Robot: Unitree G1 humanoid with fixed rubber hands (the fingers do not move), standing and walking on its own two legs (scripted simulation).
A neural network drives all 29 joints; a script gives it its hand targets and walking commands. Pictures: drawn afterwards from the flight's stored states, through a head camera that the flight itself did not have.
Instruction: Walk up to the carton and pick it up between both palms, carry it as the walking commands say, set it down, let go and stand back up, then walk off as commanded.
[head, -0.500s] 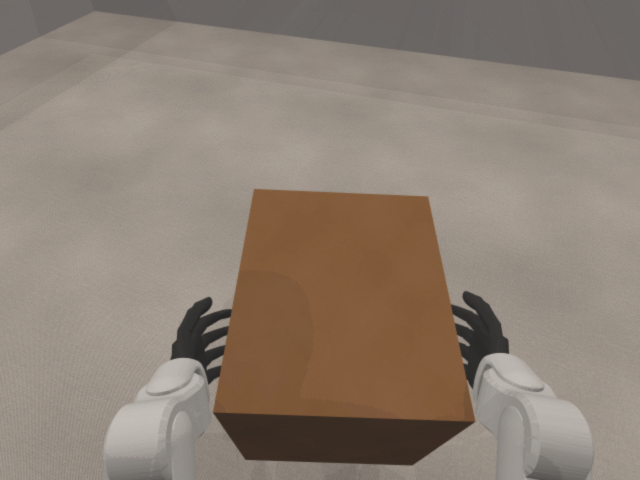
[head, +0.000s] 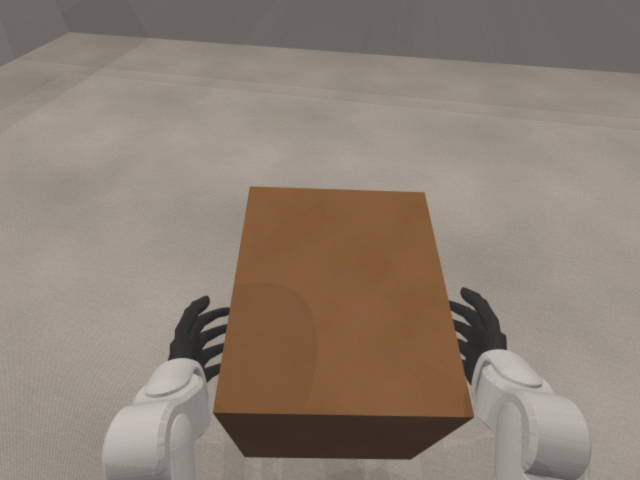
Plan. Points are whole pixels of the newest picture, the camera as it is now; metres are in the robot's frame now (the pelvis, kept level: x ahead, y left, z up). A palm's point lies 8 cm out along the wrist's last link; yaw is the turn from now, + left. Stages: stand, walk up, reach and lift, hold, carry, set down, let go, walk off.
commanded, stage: carry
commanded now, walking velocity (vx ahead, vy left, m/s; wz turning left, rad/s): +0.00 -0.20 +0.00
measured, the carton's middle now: (332, 327) +0.32 +0.00 +0.03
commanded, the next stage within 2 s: none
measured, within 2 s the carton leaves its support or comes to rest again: neither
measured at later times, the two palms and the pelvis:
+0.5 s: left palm out of the picture +0.12 +0.06 +0.10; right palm (599, 412) +0.18 -0.25 +0.10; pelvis -0.09 -0.12 +0.00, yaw +8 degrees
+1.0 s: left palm out of the picture +0.04 -0.10 +0.08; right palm out of the picture +0.10 -0.41 +0.09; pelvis -0.17 -0.28 +0.00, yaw +9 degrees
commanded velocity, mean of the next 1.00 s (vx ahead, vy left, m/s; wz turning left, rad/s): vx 0.00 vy -0.16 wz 0.00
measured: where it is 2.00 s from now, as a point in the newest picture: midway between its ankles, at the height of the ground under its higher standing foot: outside the picture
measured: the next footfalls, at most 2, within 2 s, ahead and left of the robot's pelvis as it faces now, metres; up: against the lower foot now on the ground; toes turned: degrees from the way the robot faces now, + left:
left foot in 0.46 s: -0.08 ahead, +0.02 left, +0.00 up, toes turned +11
right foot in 0.74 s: -0.05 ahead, -0.37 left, +0.00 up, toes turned +2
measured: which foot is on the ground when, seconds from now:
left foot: up 0.00-0.44, down 0.46-0.74, up 0.76-1.00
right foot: down 0.00-0.48, up 0.50-0.72, down 0.74-1.00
